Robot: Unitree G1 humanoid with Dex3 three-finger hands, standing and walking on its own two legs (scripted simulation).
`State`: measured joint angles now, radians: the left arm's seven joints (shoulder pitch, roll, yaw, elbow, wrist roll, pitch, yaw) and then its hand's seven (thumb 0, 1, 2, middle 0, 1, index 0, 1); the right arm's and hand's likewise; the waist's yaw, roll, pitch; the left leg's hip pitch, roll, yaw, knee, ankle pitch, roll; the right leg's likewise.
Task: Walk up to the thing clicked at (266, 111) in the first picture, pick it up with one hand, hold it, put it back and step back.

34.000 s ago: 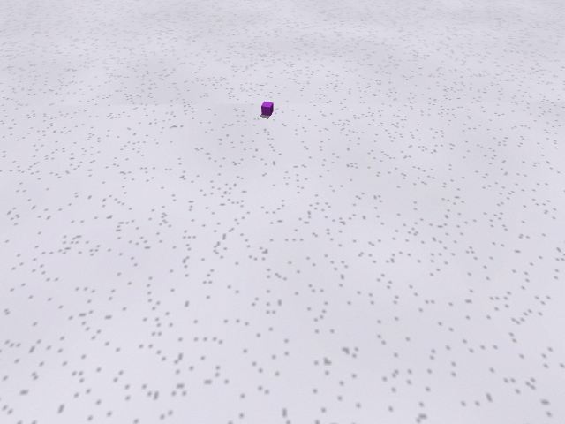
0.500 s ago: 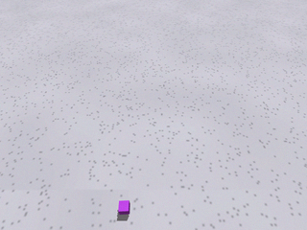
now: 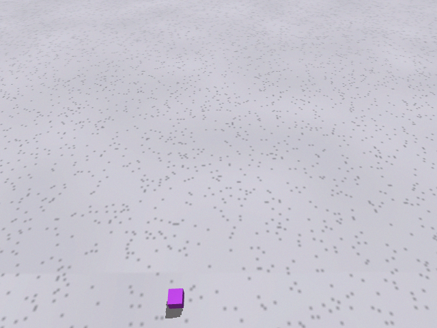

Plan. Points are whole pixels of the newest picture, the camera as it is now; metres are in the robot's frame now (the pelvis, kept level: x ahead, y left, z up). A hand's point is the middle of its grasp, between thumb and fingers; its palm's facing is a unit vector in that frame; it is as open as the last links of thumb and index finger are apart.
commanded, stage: stand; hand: left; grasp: from above
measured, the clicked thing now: (176, 298) +0.42 +0.20 -0.75
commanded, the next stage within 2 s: step back in 0.50 s
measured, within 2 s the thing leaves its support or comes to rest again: neither
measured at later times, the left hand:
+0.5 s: hand out of the picture +0.06 +0.25 -0.16, palm faces +0.00 -0.94 -0.34, open 7.4 cm
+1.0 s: hand out of the picture +0.05 +0.30 -0.18, palm faces -0.06 -0.93 -0.37, open 7.4 cm
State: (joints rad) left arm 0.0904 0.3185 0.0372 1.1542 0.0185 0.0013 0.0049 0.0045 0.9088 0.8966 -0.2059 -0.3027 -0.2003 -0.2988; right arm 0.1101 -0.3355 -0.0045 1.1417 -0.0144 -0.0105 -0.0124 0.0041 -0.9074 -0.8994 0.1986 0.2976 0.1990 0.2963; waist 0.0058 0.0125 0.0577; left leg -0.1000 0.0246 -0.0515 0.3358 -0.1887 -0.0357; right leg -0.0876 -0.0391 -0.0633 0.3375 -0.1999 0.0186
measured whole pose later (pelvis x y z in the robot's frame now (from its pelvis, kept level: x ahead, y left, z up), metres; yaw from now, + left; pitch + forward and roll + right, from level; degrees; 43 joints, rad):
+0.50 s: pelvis -0.01 +0.00 +0.00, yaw +0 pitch -3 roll +0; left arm 0.12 0.33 0.03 1.15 0.02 0.00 0.00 0.00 0.91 0.90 -0.21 -0.30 -0.20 -0.30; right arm 0.13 -0.34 -0.01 1.15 -0.01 -0.01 0.00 0.00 -0.91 -0.90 0.20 0.30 0.20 0.30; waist 0.00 0.01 0.05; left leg -0.11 0.03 -0.05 0.33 -0.18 -0.04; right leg -0.10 -0.03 -0.06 0.34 -0.19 0.01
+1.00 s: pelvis -0.09 +0.04 -0.02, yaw -2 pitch -1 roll -1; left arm 0.05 0.39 0.07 0.90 0.01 0.06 0.03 0.00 0.91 0.90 -0.20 -0.30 -0.20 -0.30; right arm 0.13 -0.35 -0.05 0.90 -0.03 0.02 -0.02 0.00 -0.91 -0.90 0.20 0.30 0.20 0.30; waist -0.02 -0.04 0.21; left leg -0.32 -0.01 0.00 0.61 -0.26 0.04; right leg -0.43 0.09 0.11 1.10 -0.54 0.01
